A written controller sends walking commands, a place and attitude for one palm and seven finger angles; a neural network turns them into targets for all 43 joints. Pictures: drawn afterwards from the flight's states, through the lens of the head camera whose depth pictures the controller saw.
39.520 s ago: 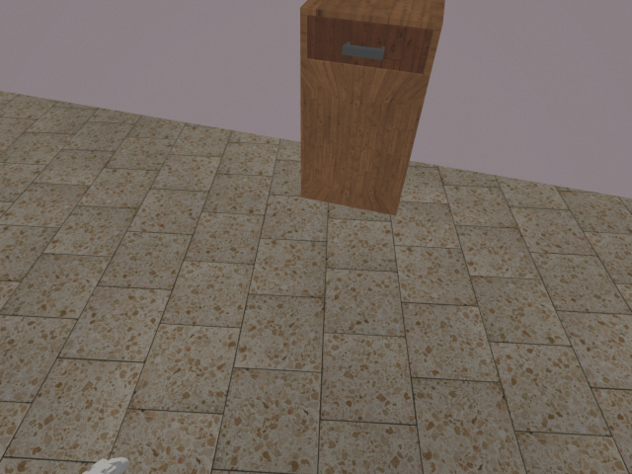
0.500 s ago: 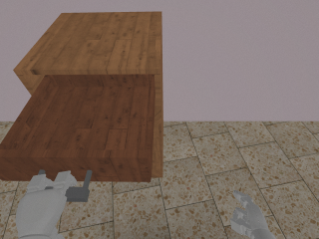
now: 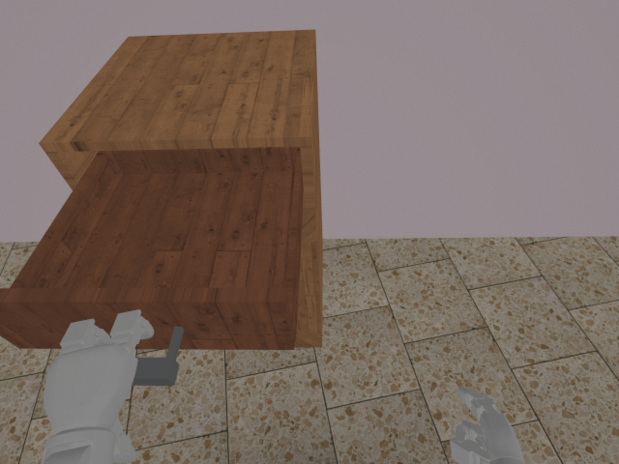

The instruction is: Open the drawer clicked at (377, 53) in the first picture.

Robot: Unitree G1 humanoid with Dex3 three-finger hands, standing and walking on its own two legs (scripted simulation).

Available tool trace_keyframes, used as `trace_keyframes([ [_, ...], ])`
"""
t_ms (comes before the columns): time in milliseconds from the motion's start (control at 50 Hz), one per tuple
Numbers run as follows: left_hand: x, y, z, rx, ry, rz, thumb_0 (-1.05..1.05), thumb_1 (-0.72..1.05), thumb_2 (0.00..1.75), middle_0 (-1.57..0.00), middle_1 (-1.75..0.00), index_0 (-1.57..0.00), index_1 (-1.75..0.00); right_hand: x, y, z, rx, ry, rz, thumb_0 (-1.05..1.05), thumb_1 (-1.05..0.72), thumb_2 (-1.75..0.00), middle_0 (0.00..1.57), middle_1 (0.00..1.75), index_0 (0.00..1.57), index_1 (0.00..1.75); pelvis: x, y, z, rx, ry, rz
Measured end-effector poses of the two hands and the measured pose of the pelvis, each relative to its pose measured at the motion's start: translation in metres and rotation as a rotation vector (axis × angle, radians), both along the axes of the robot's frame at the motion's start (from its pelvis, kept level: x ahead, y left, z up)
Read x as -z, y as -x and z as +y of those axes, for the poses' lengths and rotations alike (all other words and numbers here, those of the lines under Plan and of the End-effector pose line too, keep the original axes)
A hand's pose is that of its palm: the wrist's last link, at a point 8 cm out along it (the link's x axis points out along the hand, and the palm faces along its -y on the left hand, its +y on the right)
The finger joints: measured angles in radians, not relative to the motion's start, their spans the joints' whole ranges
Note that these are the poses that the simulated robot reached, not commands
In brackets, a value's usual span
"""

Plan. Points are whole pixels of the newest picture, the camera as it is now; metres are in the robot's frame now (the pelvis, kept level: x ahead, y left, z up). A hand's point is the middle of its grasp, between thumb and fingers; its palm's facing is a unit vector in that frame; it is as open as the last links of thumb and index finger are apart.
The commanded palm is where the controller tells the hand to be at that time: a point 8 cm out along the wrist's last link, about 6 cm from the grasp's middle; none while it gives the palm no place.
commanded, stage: lift the hand off the handle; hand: left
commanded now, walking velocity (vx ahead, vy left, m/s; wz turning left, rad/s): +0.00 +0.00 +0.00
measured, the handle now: (126, 352) +0.24 +0.28 +0.01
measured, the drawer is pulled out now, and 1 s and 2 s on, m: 0.30 0.30 0.30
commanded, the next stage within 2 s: draw the hand back to the body in 1.16 s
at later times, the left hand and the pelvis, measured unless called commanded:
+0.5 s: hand (95, 366) +0.20 +0.27 +0.08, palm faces +0.04 -0.06 -1.00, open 13.7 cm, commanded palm +0.17 +0.25 +0.14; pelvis +0.01 +0.00 +0.02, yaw +1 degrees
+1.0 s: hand (79, 319) +0.22 +0.25 +0.15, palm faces +0.10 -0.06 -0.99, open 13.9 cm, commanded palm +0.18 +0.25 +0.21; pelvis +0.01 +0.00 +0.04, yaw +1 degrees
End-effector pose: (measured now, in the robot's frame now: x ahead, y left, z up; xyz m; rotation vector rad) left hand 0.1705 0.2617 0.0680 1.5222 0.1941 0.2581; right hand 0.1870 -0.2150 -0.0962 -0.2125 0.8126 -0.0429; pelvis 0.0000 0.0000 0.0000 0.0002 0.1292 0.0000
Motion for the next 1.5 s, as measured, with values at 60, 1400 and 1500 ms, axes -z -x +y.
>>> trace_keyframes([
  [60, -0.009, 0.000, -0.002, 0.006, 0.014, 0.004, 0.00, -0.49, 0.30, -0.32, -1.19, -0.33, -1.20, -0.007, -0.005, -0.002, -0.004, 0.007, -0.021, 0.02, -0.90, -0.90, 0.20, 0.30, 0.20, 0.30, -0.004, 0.000, -0.001, -0.004, -0.001, -0.017],
  [1400, -0.137, 0.002, -0.001, 0.114, 0.041, -0.003, 0.00, -0.49, 0.30, -0.32, -1.20, -0.32, -1.20, -0.053, -0.042, 0.019, -0.135, -0.026, -0.093, 0.02, -0.90, -0.90, 0.20, 0.30, 0.20, 0.30, -0.039, -0.006, -0.001, -0.030, 0.007, -0.181],
  [1500, -0.145, 0.005, 0.002, 0.134, 0.004, -0.050, 0.00, -0.49, 0.30, -0.32, -1.20, -0.32, -1.20, -0.051, -0.035, 0.018, -0.120, -0.026, -0.084, 0.02, -0.90, -0.90, 0.20, 0.30, 0.20, 0.30, -0.039, -0.004, 0.000, -0.026, 0.008, -0.183],
])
